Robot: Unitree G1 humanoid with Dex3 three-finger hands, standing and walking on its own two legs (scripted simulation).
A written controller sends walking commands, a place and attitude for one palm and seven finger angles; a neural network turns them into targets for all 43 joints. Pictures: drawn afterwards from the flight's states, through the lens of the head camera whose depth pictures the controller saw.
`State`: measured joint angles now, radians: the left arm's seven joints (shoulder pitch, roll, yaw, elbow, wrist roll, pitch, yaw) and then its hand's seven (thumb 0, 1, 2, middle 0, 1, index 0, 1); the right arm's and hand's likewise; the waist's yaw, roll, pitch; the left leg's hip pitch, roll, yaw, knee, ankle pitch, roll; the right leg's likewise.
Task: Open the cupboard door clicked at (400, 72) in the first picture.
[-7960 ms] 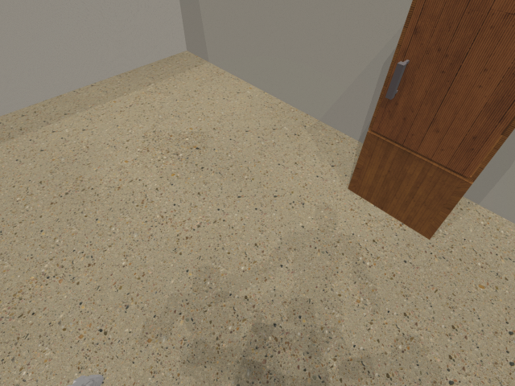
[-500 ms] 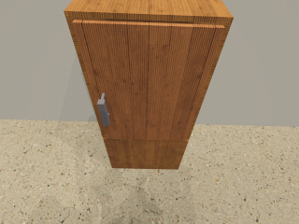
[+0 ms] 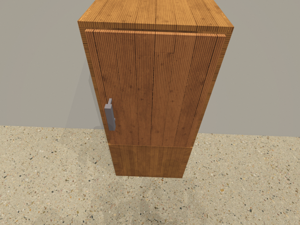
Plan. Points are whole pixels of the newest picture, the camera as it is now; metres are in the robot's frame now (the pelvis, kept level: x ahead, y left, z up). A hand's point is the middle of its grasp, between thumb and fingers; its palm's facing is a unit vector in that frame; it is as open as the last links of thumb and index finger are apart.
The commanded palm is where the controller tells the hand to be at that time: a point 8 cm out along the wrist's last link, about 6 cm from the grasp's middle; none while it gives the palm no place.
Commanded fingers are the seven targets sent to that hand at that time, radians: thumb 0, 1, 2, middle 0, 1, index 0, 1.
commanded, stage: come to a stop and stand still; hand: left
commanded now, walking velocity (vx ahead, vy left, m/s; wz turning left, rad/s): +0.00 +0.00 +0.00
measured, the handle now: (111, 114) +0.55 +0.19 -0.08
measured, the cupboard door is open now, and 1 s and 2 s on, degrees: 0 0 0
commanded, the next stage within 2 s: look again from close up in 0.34 s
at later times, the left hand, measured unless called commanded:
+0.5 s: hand out of the picture +0.04 +0.25 -0.14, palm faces +0.01 -0.95 -0.33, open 7.4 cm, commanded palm none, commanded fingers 0.00 0.90 0.90 -0.20 -0.30 -0.20 -0.30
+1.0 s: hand out of the picture +0.05 +0.23 -0.15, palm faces -0.01 -0.96 -0.27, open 7.4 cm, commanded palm none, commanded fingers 0.00 0.90 0.90 -0.20 -0.30 -0.20 -0.30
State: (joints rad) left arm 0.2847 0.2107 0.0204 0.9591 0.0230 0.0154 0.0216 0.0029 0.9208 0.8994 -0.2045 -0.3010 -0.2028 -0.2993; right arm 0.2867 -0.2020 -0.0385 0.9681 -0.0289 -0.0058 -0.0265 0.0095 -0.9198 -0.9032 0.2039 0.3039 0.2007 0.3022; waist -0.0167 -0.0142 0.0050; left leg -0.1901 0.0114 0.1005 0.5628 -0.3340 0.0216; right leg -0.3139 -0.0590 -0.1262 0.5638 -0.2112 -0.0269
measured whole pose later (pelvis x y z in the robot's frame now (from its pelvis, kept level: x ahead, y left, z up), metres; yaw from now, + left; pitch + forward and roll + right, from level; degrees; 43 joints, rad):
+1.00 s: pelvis +0.01 +0.01 +0.01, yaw +0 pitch -2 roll +0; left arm 0.19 0.27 -0.01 1.09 0.02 -0.01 0.01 0.00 0.90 0.90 -0.21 -0.30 -0.20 -0.30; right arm 0.19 -0.27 0.00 1.12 -0.02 -0.01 0.00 0.00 -0.91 -0.90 0.20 0.30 0.20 0.30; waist 0.00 -0.02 0.03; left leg -0.09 -0.01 0.10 0.37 -0.24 0.03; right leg -0.20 -0.06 -0.13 0.36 -0.11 0.00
